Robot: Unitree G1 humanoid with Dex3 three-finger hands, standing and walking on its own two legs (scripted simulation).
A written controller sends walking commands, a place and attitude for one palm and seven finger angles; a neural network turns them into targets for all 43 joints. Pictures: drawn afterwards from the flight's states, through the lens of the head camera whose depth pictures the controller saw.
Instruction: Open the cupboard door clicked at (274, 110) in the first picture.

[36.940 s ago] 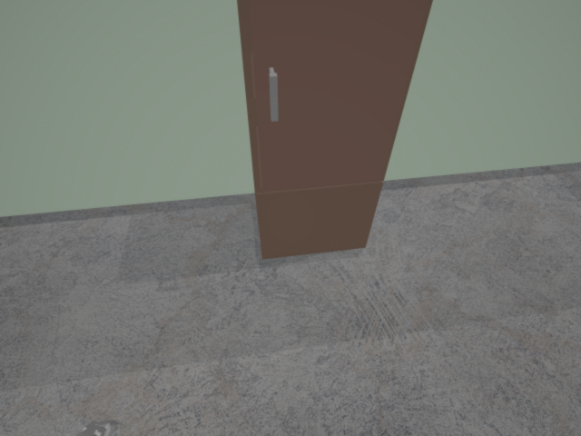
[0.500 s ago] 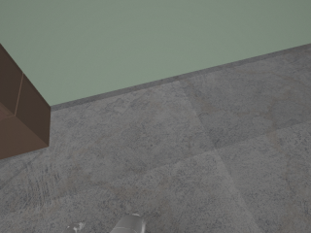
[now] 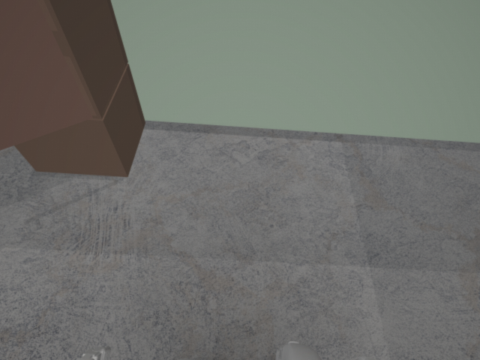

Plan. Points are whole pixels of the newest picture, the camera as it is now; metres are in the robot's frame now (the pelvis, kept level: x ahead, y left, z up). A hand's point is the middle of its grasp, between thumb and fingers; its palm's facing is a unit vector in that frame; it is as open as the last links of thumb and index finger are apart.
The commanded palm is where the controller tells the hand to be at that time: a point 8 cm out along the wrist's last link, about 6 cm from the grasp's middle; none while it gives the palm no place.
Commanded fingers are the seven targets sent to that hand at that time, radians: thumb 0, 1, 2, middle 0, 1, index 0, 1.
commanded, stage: turn to face it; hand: left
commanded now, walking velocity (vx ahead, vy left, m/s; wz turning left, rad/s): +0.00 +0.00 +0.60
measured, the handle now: out of the picture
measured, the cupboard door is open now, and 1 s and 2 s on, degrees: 36 36 36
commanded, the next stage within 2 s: take the last steps up to it in 0.96 s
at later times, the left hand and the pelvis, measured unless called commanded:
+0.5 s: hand out of the picture -0.01 +0.19 -0.18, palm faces +0.35 -0.91 -0.20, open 7.4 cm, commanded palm none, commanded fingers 0.00 0.90 0.90 -0.20 -0.30 -0.20 -0.30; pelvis +0.00 -0.02 -0.01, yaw +20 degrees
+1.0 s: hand out of the picture -0.02 +0.16 -0.15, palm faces +0.51 -0.82 -0.26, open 7.4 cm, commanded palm none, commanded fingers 0.00 0.90 0.90 -0.20 -0.30 -0.20 -0.30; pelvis +0.00 -0.05 +0.00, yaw +30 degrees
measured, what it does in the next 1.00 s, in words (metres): steps on the spot, turning left: right foot, then left foot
